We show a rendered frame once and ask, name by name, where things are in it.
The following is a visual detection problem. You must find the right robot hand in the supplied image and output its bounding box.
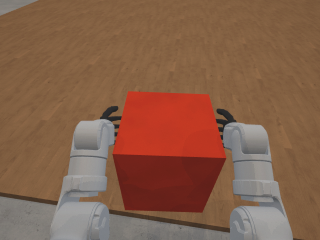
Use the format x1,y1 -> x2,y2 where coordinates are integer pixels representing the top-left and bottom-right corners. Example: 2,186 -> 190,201
216,108 -> 237,148

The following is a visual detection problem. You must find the left robot hand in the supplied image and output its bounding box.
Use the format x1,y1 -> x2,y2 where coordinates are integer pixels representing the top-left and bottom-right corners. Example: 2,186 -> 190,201
100,106 -> 122,145

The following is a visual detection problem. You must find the carton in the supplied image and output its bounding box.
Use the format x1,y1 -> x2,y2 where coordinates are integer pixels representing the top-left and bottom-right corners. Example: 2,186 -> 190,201
112,91 -> 226,213

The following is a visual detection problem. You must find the left robot forearm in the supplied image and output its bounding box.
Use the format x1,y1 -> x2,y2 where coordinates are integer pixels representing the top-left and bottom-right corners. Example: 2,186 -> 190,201
49,119 -> 115,240

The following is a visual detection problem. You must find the left robot upper arm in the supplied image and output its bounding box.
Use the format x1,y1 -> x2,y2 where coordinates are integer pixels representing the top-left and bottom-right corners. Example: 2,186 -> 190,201
50,201 -> 110,240

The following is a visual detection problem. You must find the right robot upper arm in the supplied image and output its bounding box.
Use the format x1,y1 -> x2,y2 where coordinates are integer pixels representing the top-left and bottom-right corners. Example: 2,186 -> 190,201
229,205 -> 293,240

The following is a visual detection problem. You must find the right robot forearm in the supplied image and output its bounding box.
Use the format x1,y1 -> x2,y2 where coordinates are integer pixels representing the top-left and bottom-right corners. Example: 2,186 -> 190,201
223,122 -> 293,240

